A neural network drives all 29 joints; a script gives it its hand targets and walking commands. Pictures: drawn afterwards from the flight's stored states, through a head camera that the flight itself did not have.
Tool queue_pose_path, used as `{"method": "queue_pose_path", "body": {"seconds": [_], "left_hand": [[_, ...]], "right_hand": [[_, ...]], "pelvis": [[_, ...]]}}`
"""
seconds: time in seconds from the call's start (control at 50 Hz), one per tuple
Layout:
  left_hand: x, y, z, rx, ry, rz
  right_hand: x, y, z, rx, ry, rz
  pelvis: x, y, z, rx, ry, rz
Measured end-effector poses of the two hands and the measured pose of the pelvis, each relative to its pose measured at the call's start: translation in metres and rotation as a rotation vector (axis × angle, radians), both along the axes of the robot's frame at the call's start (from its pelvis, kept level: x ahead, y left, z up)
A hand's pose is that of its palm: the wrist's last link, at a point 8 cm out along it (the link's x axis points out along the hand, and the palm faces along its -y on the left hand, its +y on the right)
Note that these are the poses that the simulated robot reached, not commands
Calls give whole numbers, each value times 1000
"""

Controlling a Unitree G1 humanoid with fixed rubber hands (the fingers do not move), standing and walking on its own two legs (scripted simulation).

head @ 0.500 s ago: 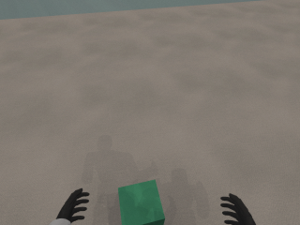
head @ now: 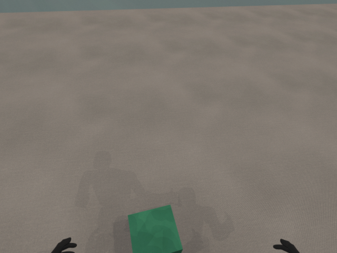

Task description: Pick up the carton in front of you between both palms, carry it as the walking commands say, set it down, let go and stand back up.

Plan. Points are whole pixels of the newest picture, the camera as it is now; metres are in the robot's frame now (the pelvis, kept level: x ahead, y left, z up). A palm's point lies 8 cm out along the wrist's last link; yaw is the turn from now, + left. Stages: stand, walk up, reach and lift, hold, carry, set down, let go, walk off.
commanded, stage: stand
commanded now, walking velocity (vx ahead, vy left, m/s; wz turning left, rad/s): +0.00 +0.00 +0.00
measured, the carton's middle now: (153, 239) +0.34 +0.05 -0.65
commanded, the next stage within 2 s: none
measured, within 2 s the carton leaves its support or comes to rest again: neither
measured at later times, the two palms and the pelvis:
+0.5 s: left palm out of the picture +0.09 +0.30 -0.11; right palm out of the picture +0.10 -0.30 -0.08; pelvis -0.01 +0.00 +0.01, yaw +0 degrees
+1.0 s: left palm out of the picture +0.06 +0.30 -0.10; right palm out of the picture +0.08 -0.31 -0.08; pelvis -0.02 +0.00 +0.01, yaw +0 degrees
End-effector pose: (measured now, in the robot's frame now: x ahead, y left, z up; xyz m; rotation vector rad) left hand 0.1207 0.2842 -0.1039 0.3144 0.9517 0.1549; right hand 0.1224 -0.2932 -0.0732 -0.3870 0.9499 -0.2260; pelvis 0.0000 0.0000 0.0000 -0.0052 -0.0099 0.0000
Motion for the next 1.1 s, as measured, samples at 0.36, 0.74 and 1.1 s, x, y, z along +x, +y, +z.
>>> {"method": "queue_pose_path", "body": {"seconds": [0.36, 0.74, 1.1], "left_hand": [[-20, 13, 0, 30, 67, 7], [-49, 18, -1, 40, 132, 23], [-57, 21, -1, 45, 159, 37]], "right_hand": [[-15, -4, -6, 6, 56, -23], [-41, -15, -9, 5, 113, -43], [-47, -19, -11, 3, 137, -45]], "pelvis": [[-5, 4, 4, 2, -20, -5], [-18, 1, 7, 1, -32, -3], [-22, 0, 9, -1, -35, 0]]}}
